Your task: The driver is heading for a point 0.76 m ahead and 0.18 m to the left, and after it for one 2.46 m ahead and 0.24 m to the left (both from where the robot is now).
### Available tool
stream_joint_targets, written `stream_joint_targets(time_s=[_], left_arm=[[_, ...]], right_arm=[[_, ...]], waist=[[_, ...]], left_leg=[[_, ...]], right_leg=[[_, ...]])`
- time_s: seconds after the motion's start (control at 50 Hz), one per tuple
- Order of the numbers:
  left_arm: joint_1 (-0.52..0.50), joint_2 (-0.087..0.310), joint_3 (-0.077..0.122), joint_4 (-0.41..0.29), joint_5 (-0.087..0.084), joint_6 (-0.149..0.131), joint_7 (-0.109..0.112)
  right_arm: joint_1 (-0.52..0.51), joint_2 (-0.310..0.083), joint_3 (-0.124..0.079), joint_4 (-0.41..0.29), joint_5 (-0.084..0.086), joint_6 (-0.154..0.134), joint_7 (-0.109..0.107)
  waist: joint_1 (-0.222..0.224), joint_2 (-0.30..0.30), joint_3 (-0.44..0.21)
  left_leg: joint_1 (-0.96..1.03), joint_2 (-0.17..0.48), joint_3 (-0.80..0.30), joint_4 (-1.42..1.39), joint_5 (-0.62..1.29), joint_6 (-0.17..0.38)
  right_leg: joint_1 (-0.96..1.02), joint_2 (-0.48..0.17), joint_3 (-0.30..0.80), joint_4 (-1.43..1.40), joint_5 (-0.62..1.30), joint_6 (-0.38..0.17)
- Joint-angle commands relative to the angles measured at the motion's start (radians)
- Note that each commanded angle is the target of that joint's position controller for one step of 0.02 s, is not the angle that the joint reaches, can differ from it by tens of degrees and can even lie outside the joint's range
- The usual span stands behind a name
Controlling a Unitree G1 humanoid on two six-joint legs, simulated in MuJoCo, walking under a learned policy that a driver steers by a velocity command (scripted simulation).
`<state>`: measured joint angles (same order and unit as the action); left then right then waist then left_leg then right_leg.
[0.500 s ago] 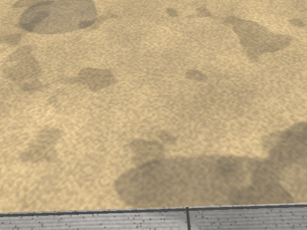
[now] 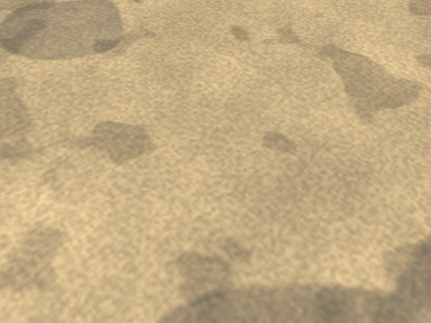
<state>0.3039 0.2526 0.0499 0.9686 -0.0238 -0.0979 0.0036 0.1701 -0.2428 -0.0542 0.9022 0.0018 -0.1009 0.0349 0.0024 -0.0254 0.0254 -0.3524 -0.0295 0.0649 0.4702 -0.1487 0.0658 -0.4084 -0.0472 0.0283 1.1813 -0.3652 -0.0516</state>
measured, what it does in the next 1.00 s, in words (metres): walks ahead: right foot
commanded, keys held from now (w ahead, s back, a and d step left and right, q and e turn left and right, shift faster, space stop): w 0.44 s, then w+q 0.56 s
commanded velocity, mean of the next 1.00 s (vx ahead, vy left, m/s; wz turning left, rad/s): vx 0.50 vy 0.00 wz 0.21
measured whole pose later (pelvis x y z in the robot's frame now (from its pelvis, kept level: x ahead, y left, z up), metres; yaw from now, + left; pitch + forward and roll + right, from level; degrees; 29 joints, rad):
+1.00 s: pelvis +0.54 -0.01 -0.02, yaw +15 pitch +2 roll -2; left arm 0.33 0.25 0.08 0.99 -0.01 -0.06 0.03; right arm 0.06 -0.22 -0.07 0.81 0.02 -0.04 0.06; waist 0.04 0.01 0.03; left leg -0.54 0.02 0.08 0.62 -0.12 0.13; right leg 0.11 -0.05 -0.29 0.37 -0.46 0.04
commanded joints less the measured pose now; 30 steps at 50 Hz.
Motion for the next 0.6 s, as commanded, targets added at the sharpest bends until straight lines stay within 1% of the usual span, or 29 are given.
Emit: stream_joint_targets(time_s=[0.02,0.04,0.06,0.1,0.14,0.18,0.22,0.26,0.3,0.32,0.36,0.38,0.4,0.42,0.44,0.46,0.48,0.5,0.52,0.54,0.56,0.58,0.6], left_arm=[[0.037,0.060,0.026,-0.054,0.004,0.005,0.009],[0.039,0.049,0.026,-0.054,0.005,0.014,0.011],[0.015,0.053,0.029,-0.064,0.008,0.020,0.014],[-0.066,0.063,0.034,-0.093,0.017,0.023,0.016],[-0.134,0.055,0.033,-0.114,0.020,0.020,0.012],[-0.198,0.042,0.028,-0.132,0.017,0.015,0.005],[-0.269,0.032,0.021,-0.150,0.013,0.011,-0.003],[-0.328,0.031,0.016,-0.169,0.009,0.008,-0.012],[-0.379,0.033,0.012,-0.191,0.004,0.003,-0.025],[-0.397,0.035,0.010,-0.202,0.003,-0.001,-0.032],[-0.394,0.051,0.012,-0.213,0.001,-0.008,-0.043],[-0.359,0.067,0.018,-0.207,0.001,-0.010,-0.046],[-0.287,0.092,0.031,-0.189,0.003,-0.012,-0.044],[-0.135,0.131,0.054,-0.141,0.007,-0.012,-0.039],[0.058,0.199,0.077,-0.095,0.017,-0.012,-0.030],[0.158,0.284,0.096,-0.073,0.030,-0.007,-0.027],[0.156,0.198,0.069,-0.078,0.026,-0.006,-0.027],[0.068,0.148,0.053,-0.089,0.020,-0.009,-0.024],[-0.021,0.115,0.041,-0.108,0.020,-0.011,-0.023],[-0.079,0.085,0.033,-0.110,0.026,-0.015,-0.027],[-0.110,0.056,0.024,-0.107,0.034,-0.021,-0.030],[-0.115,0.048,0.023,-0.097,0.039,-0.024,-0.031],[-0.104,0.052,0.025,-0.085,0.040,-0.027,-0.030]], right_arm=[[0.026,-0.074,-0.012,-0.024,-0.011,-0.014,0.003],[0.044,-0.085,-0.014,-0.012,-0.008,-0.017,0.000],[0.060,-0.103,-0.018,-0.003,-0.008,-0.019,-0.005],[0.098,-0.125,-0.022,0.013,-0.007,-0.016,-0.019],[0.133,-0.127,-0.021,0.025,-0.005,-0.009,-0.030],[0.158,-0.130,-0.019,0.034,0.000,-0.004,-0.037],[0.193,-0.137,-0.019,0.048,0.005,-0.001,-0.040],[0.230,-0.142,-0.021,0.066,0.010,0.004,-0.041],[0.261,-0.145,-0.024,0.085,0.011,0.014,-0.042],[0.269,-0.148,-0.027,0.092,0.012,0.020,-0.044],[0.262,-0.158,-0.033,0.098,0.015,0.028,-0.048],[0.246,-0.166,-0.037,0.096,0.016,0.032,-0.050],[0.221,-0.175,-0.039,0.090,0.017,0.036,-0.050],[0.200,-0.161,-0.034,0.084,0.016,0.040,-0.049],[0.196,-0.132,-0.019,0.063,0.004,0.039,-0.048],[0.314,-0.002,0.019,0.055,0.002,0.019,-0.038],[0.299,-0.053,0.010,0.076,0.022,-0.007,-0.032],[0.207,-0.133,-0.014,0.049,0.051,-0.018,-0.030],[0.148,-0.139,-0.017,0.035,0.053,-0.018,-0.035],[0.118,-0.125,-0.023,0.032,0.042,-0.010,-0.044],[0.136,-0.109,-0.031,0.039,0.036,0.008,-0.048],[0.164,-0.082,-0.030,0.048,0.037,0.025,-0.048],[0.180,-0.057,-0.029,0.054,0.037,0.038,-0.048]], waist=[[0.015,0.109,-0.068],[0.022,0.106,-0.053],[0.023,0.098,-0.035],[0.008,0.077,-0.007],[-0.009,0.074,0.001],[-0.028,0.081,0.013],[-0.052,0.079,0.029],[-0.073,0.078,0.047],[-0.087,0.078,0.066],[-0.087,0.081,0.071],[-0.067,0.094,0.062],[-0.042,0.106,0.040],[0.002,0.121,-0.007],[0.077,0.110,-0.094],[0.144,0.044,-0.236],[0.102,-0.202,-0.375],[0.122,-0.194,-0.423],[0.109,-0.139,-0.263],[0.076,-0.068,-0.171],[0.045,-0.030,-0.106],[0.011,-0.050,-0.072],[-0.006,-0.071,-0.062],[-0.014,-0.067,-0.051]], left_leg=[[0.173,0.253,-0.298,-0.304,0.074,0.161],[0.150,0.247,-0.266,-0.322,0.106,0.168],[0.144,0.245,-0.244,-0.337,0.136,0.174],[0.172,0.247,-0.220,-0.352,0.187,0.175],[0.207,0.237,-0.190,-0.354,0.212,0.160],[0.220,0.217,-0.152,-0.359,0.208,0.140],[0.244,0.214,-0.134,-0.363,0.186,0.131],[0.299,0.229,-0.132,-0.351,0.174,0.131],[0.371,0.257,-0.136,-0.321,0.189,0.133],[0.404,0.273,-0.140,-0.302,0.206,0.130],[0.450,0.298,-0.145,-0.253,0.283,0.117],[0.457,0.300,-0.141,-0.215,0.377,0.106],[0.449,0.286,-0.124,-0.137,0.544,0.093],[0.406,0.236,-0.086,0.032,0.661,0.069],[0.213,0.181,-0.047,0.310,0.490,0.035],[-0.211,-0.007,-0.029,0.710,-0.073,-0.038],[-0.326,-0.016,-0.203,0.855,-0.416,-0.022],[-0.402,0.040,-0.209,0.899,-0.362,-0.004],[-0.377,0.100,-0.180,0.855,-0.263,0.000],[-0.335,0.134,-0.169,0.788,-0.196,-0.003],[-0.276,0.162,-0.175,0.739,-0.149,-0.001],[-0.230,0.169,-0.175,0.718,-0.121,-0.002],[-0.219,0.171,-0.172,0.709,-0.105,-0.005]], right_leg=[[-0.171,-0.104,0.043,-0.011,0.109,-0.006],[-0.173,-0.108,0.035,-0.037,0.124,0.001],[-0.201,-0.112,0.032,-0.070,0.158,0.010],[-0.281,-0.118,0.030,-0.171,0.250,0.030],[-0.319,-0.112,0.024,-0.283,0.350,0.041],[-0.302,-0.094,0.007,-0.405,0.439,0.041],[-0.283,-0.072,-0.015,-0.503,0.486,0.040],[-0.290,-0.059,-0.023,-0.566,0.481,0.038],[-0.313,-0.049,-0.025,-0.612,0.441,0.029],[-0.319,-0.046,-0.023,-0.630,0.413,0.020],[-0.284,-0.033,-0.029,-0.661,0.341,-0.005],[-0.216,-0.014,-0.042,-0.673,0.307,-0.019],[-0.094,0.020,-0.071,-0.684,0.290,-0.038],[0.114,0.053,-0.095,-0.701,0.309,-0.066],[0.434,-0.072,0.043,-0.665,0.338,-0.125],[0.808,-0.329,0.513,-0.750,0.171,-0.280],[0.823,-0.367,0.696,-0.859,0.110,-0.286],[0.689,-0.337,0.525,-0.870,0.122,-0.225],[0.528,-0.298,0.373,-0.897,0.191,-0.185],[0.396,-0.260,0.277,-0.939,0.231,-0.158],[0.311,-0.221,0.191,-0.977,0.256,-0.134],[0.259,-0.206,0.144,-1.006,0.267,-0.128],[0.231,-0.199,0.101,-1.026,0.301,-0.132]])
Keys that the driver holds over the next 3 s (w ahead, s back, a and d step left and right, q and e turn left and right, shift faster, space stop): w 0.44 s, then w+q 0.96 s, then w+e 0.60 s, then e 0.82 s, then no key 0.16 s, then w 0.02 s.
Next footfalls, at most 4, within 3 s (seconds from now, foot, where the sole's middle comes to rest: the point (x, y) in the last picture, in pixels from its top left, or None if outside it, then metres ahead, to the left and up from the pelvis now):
0.44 right None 0.42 -0.15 -0.77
1.02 left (182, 257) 0.69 0.12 -0.77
1.50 right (201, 175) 1.03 0.07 -0.77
1.98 left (126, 154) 1.13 0.37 -0.77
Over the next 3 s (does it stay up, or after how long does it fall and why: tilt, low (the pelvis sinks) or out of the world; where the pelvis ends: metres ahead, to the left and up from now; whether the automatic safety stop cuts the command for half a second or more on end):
stays up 1.23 0.28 0.01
